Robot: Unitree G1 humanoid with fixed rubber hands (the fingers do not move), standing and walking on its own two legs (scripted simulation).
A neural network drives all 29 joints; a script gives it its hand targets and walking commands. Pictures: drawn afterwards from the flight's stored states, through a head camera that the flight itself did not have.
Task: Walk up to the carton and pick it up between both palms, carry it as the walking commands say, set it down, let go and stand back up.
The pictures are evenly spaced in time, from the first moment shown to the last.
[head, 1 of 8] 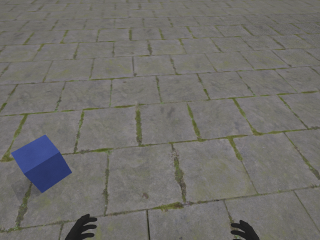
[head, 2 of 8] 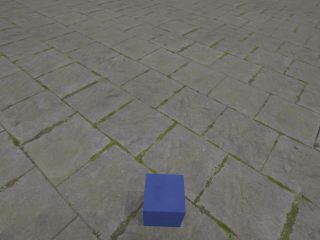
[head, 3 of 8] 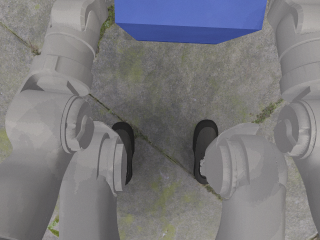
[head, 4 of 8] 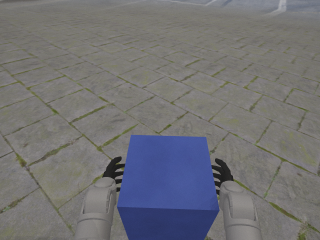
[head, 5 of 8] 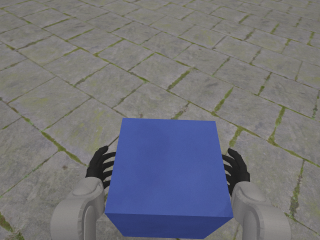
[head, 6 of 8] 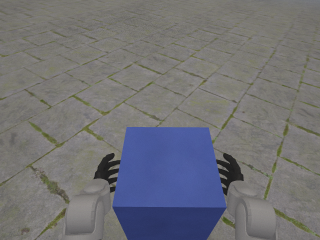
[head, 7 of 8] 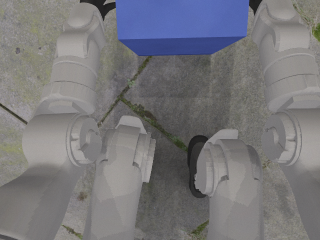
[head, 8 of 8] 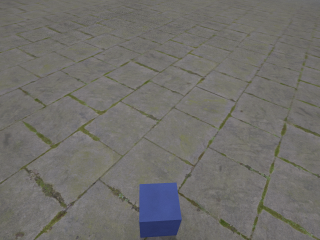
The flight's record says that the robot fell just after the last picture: no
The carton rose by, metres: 0.70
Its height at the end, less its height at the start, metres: +0.00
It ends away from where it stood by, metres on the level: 3.06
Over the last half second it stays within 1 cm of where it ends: yes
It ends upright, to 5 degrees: yes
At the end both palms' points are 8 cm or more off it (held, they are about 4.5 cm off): yes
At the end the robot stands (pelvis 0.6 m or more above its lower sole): yes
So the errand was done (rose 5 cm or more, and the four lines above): yes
